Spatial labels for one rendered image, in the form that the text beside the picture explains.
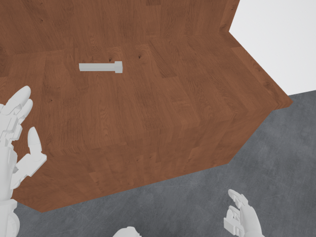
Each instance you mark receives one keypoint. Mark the robot left forearm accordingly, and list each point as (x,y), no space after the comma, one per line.
(9,221)

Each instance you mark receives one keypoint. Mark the robot right hand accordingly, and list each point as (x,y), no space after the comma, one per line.
(243,221)

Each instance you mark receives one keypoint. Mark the tap lever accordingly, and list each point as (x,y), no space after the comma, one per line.
(117,66)

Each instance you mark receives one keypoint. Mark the robot left hand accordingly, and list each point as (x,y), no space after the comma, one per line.
(11,116)

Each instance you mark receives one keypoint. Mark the counter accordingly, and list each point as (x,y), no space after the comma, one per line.
(188,98)

